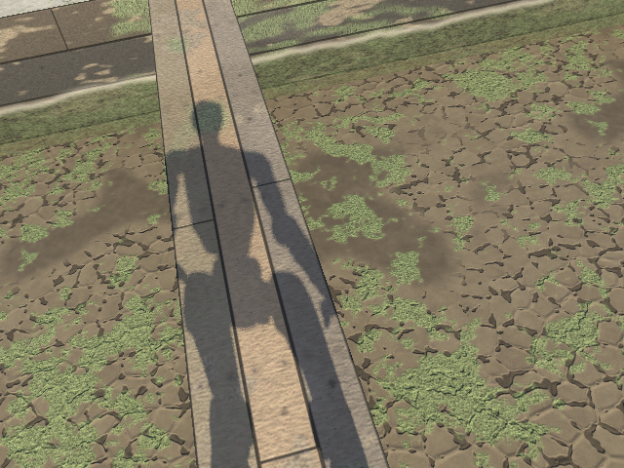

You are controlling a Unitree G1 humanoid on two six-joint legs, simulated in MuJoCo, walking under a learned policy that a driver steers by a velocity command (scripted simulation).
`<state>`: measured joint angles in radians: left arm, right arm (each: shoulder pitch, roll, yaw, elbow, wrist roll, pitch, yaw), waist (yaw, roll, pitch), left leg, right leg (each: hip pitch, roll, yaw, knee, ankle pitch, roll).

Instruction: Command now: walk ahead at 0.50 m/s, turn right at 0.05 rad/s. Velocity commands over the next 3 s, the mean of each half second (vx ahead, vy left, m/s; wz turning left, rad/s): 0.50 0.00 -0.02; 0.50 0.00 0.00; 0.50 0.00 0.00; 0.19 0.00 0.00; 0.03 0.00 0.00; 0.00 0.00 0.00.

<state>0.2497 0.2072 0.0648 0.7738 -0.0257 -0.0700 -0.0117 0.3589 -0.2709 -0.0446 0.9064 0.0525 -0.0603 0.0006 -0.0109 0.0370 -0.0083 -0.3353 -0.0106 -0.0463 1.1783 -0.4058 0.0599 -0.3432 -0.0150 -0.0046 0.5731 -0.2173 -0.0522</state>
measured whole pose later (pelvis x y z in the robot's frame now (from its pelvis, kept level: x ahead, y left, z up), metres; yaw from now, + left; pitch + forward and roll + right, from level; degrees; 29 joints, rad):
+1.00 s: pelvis +0.53 +0.13 +0.00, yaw +5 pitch -1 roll -1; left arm 0.18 0.26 -0.04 0.76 -0.02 -0.07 0.00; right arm 0.35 -0.27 0.03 0.98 0.00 -0.06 0.01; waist -0.04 0.00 0.01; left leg 0.05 -0.13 0.03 0.29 -0.32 0.15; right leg -0.39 0.06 -0.06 0.67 -0.21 -0.05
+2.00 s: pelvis +0.98 +0.25 +0.01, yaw +3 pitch +0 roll -1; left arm 0.14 0.20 -0.07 1.01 -0.01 0.01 0.06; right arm 0.26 -0.25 0.06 1.07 0.00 -0.03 0.08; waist -0.02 0.01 0.00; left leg 0.03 -0.02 0.02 0.29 -0.31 0.04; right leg -0.22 0.02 -0.01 0.37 -0.15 -0.01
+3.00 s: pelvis +0.95 +0.27 +0.02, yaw +4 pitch +1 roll -1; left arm 0.08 0.25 -0.06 1.14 -0.01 -0.02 0.07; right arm 0.31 -0.25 0.07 1.13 -0.01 -0.06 0.07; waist -0.04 0.00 0.00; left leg 0.07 -0.06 -0.04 0.11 -0.19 0.06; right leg -0.19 -0.01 0.03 0.20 -0.03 0.03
